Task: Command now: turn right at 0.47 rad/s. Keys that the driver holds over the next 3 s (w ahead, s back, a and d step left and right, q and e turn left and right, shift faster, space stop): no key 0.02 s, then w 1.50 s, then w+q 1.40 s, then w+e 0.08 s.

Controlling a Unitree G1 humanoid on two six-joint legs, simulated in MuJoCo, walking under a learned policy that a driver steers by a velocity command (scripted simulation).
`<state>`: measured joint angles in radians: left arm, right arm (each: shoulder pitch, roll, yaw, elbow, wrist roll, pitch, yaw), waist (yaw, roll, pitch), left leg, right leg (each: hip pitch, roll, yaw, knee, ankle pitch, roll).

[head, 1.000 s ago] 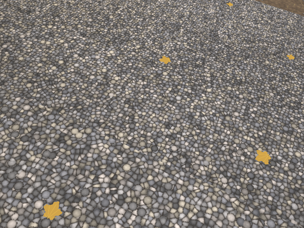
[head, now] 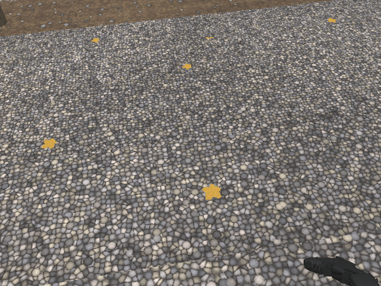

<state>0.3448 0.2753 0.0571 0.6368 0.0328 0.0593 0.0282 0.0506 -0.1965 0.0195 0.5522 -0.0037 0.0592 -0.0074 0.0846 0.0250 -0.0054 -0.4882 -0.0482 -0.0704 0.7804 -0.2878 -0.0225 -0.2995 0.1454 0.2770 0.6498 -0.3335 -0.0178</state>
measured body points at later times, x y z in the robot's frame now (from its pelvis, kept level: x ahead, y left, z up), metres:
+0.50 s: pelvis +0.14 +0.00 +0.01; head +0.15 +0.00 +0.46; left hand +0.36 +0.21 -0.08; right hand +0.08 -0.26 -0.12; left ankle +0.06 +0.12 -0.72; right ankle +0.18 -0.09 -0.73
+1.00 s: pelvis +0.40 -0.01 -0.01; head +0.44 +0.00 +0.44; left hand +0.39 +0.25 -0.15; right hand +0.54 -0.27 -0.11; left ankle +0.47 +0.05 -0.73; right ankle +0.22 -0.10 -0.65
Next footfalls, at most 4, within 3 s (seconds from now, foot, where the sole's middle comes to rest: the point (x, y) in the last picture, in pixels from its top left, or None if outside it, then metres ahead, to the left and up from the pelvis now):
0.04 left None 0.10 0.12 -0.76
0.50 right None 0.22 -0.09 -0.76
0.94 left None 0.51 0.05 -0.76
1.60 right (265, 212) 0.93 -0.19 -0.93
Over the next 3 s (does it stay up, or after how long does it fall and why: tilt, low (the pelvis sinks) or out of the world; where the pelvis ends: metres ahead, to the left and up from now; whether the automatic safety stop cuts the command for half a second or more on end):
stays up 1.49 0.10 -0.25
